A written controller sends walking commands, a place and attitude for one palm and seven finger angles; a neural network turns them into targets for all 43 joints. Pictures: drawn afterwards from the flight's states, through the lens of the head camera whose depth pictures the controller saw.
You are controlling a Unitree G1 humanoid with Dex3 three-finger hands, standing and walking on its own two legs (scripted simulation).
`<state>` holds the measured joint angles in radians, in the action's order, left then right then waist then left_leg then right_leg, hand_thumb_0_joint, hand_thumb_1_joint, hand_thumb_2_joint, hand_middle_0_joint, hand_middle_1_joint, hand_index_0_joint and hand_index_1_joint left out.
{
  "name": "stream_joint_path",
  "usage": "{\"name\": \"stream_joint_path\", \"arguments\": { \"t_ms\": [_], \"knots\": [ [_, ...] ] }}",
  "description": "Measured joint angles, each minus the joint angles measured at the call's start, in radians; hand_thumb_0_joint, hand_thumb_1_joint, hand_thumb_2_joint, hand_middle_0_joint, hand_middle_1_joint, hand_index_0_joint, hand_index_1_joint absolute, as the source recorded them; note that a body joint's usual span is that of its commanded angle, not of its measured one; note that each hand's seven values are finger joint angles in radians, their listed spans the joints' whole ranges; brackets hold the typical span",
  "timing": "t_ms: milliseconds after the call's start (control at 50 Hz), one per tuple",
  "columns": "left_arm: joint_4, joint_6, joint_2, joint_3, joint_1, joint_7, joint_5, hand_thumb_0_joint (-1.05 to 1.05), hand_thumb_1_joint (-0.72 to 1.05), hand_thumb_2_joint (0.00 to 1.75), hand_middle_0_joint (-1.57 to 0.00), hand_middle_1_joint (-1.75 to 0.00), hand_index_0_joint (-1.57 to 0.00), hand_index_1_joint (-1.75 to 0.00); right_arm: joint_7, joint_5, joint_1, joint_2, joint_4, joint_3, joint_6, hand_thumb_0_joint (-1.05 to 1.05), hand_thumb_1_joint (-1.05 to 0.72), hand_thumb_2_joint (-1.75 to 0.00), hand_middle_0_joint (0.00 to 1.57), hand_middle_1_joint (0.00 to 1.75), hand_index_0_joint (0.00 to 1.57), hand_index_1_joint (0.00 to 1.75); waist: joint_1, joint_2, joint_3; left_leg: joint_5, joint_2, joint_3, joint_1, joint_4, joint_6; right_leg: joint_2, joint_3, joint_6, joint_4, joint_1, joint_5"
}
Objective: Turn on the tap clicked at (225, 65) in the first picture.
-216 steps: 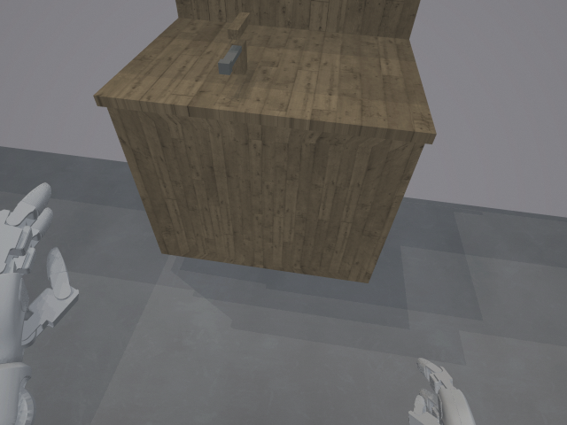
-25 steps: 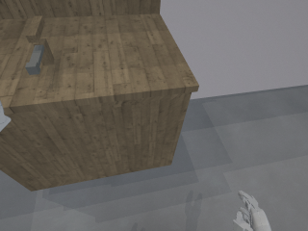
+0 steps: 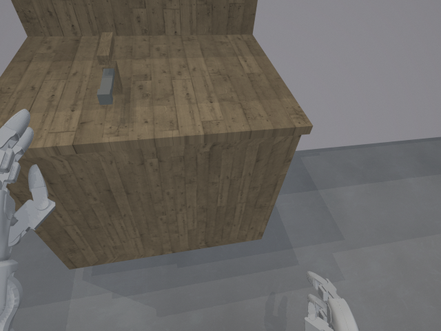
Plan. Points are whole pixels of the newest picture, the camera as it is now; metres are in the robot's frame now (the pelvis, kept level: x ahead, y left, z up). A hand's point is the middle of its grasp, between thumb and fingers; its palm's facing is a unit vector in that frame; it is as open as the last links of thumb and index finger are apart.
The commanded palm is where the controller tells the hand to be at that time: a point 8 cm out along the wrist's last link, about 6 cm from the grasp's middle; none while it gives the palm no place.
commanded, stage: come to a stop and stand still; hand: left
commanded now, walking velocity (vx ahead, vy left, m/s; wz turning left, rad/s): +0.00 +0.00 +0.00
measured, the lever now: (105, 96) +0.56 +0.35 +0.10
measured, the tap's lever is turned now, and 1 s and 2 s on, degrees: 0 0 0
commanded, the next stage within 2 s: look again from close up in 0.96 s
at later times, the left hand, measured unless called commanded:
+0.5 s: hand (62, 202) +0.23 +0.26 +0.15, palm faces +0.50 -0.79 -0.35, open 7.4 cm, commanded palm +0.17 +0.28 +0.17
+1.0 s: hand (91, 181) +0.27 +0.24 +0.15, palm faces +0.42 -0.80 -0.43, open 7.4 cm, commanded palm +0.21 +0.27 +0.17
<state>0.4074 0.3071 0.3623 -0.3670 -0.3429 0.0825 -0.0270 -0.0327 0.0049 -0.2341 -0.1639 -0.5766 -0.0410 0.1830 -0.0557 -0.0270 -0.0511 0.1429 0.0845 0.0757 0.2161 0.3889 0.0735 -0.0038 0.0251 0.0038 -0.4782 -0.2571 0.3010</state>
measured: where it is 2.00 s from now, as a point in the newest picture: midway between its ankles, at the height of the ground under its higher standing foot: outside the picture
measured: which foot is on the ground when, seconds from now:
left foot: down 0.00-1.00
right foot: down 0.00-1.00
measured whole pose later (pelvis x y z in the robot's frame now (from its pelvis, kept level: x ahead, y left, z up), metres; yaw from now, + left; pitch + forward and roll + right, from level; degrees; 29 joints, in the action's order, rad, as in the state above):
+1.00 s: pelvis +0.08 -0.03 +0.00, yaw +6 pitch +2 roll -1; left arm 0.49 0.20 0.39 -0.36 -0.47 0.10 -0.05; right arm 0.04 0.00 -0.15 -0.22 -0.51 -0.01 0.06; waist -0.02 -0.01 -0.05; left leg 0.24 0.02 0.08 0.23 0.43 0.06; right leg 0.07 0.05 0.03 -0.38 -0.19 0.22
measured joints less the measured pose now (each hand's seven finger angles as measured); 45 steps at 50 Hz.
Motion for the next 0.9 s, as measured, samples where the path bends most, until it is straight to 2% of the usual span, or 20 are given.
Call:
{"name": "stream_joint_path", "arguments": {
  "t_ms": [80, 160, 240, 300, 360, 440, 520, 720, 900],
  "knots": [
    [-0.057, -0.033, -0.014, 0.033, -0.005, -0.008, 0.013, 0.01, 0.89, 0.90, -0.21, -0.30, -0.21, -0.31, 0.015, 0.002, 0.001, -0.019, 0.009, 0.017, -0.024, 0.01, -0.90, -0.90, 0.20, 0.30, 0.20, 0.30, 0.013, -0.003, 0.010, 0.018, -0.006, 0.020, 0.006, 0.004, -0.001, -0.002, 0.005, -0.003, 0.007, 0.008, -0.013],
    [-0.055, -0.069, -0.018, 0.030, -0.002, -0.005, 0.017, 0.02, 0.89, 0.90, -0.21, -0.30, -0.21, -0.31, 0.026, 0.007, 0.002, -0.037, 0.013, 0.026, -0.040, 0.01, -0.90, -0.90, 0.20, 0.30, 0.20, 0.30, 0.018, -0.008, -0.011, 0.002, -0.019, 0.031, 0.010, 0.014, 0.001, 0.007, 0.007, -0.002, 0.019, 0.023, -0.060],
    [0.009, -0.067, -0.019, 0.009, -0.031, 0.006, 0.017, 0.02, 0.89, 0.90, -0.22, -0.30, -0.21, -0.31, 0.028, 0.012, 0.005, -0.047, 0.009, 0.024, -0.039, 0.01, -0.90, -0.90, 0.20, 0.30, 0.20, 0.30, 0.001, -0.007, -0.023, 0.006, -0.025, 0.030, 0.012, 0.033, 0.016, 0.021, 0.021, -0.008, 0.038, 0.038, -0.113],
    [0.022, -0.059, -0.025, 0.005, -0.035, 0.013, 0.021, 0.02, 0.89, 0.90, -0.21, -0.30, -0.21, -0.31, 0.031, 0.012, 0.002, -0.044, 0.004, 0.022, -0.037, 0.01, -0.90, -0.90, 0.20, 0.30, 0.20, 0.30, -0.011, 0.001, -0.009, 0.021, -0.030, 0.031, 0.010, 0.025, 0.008, 0.034, 0.035, -0.005, 0.045, 0.041, -0.085],
    [0.000, -0.058, -0.032, 0.010, -0.011, 0.019, 0.026, 0.02, 0.89, 0.90, -0.21, -0.30, -0.21, -0.31, 0.035, 0.009, 0.002, -0.038, 0.002, 0.018, -0.035, 0.01, -0.90, -0.90, 0.20, 0.30, 0.20, 0.30, -0.013, 0.007, 0.003, 0.024, -0.031, 0.032, 0.009, 0.014, 0.001, 0.038, 0.042, -0.002, 0.055, 0.043, -0.086],
    [-0.042, -0.072, -0.045, 0.022, 0.008, 0.018, 0.028, 0.02, 0.89, 0.90, -0.21, -0.30, -0.21, -0.31, 0.036, 0.011, 0.012, -0.029, -0.003, 0.008, -0.039, 0.01, -0.90, -0.90, 0.20, 0.30, 0.20, 0.30, -0.006, 0.015, 0.012, 0.023, -0.035, 0.037, 0.009, 0.017, 0.004, 0.042, 0.051, -0.008, 0.073, 0.050, -0.135],
    [-0.055, -0.091, -0.051, 0.034, -0.015, 0.012, 0.027, 0.02, 0.89, 0.90, -0.21, -0.30, -0.21, -0.31, 0.036, 0.012, 0.013, -0.019, 0.000, 0.000, -0.046, 0.01, -0.90, -0.90, 0.20, 0.30, 0.20, 0.30, 0.008, 0.018, 0.025, 0.037, -0.041, 0.041, 0.004, 0.007, 0.004, 0.050, 0.058, -0.006, 0.087, 0.055, -0.122],
    [0.037, -0.088, 0.005, 0.005, -0.074, 0.011, -0.002, 0.02, 0.89, 0.90, -0.22, -0.30, -0.21, -0.31, 0.045, 0.010, 0.020, -0.030, 0.009, 0.006, -0.069, 0.01, -0.90, -0.90, 0.20, 0.30, 0.20, 0.30, 0.040, 0.012, 0.019, 0.087, -0.055, 0.021, 0.002, 0.027, -0.008, 0.065, 0.041, 0.016, 0.094, 0.073, -0.077],
    [0.051, -0.100, 0.017, 0.010, -0.117, 0.016, -0.017, 0.02, 0.89, 0.90, -0.22, -0.30, -0.21, -0.31, 0.060, -0.004, 0.066, -0.059, 0.040, 0.025, -0.108, 0.01, -0.90, -0.90, 0.20, 0.30, 0.20, 0.30, 0.044, 0.024, 0.014, 0.099, -0.068, 0.012, 0.013, 0.047, -0.026, 0.077, 0.034, 0.021, 0.106, 0.077, -0.078]
  ]
}}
